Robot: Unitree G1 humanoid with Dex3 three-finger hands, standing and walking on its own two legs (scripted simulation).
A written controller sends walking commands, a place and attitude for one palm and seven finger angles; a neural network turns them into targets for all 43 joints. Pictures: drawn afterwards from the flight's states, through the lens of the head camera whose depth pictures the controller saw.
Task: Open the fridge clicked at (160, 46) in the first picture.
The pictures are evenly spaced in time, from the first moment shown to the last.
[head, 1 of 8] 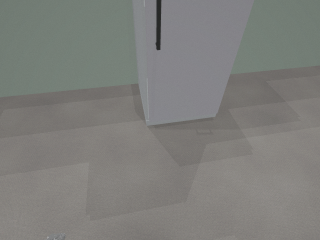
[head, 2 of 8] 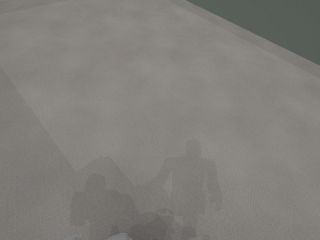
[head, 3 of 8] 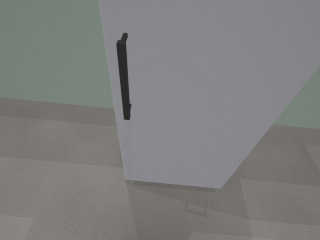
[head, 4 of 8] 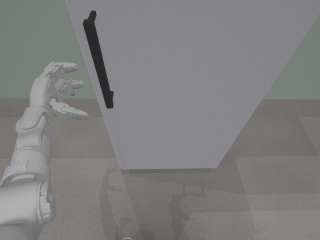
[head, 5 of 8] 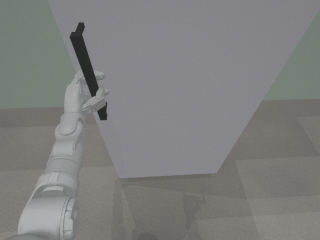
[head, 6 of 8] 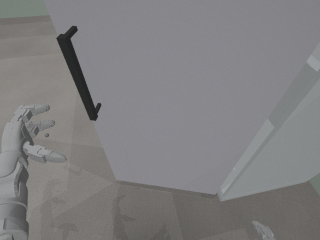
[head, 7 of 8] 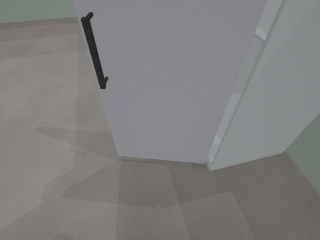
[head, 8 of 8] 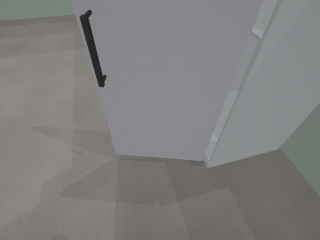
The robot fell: no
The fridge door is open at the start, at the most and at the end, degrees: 0 77 70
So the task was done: yes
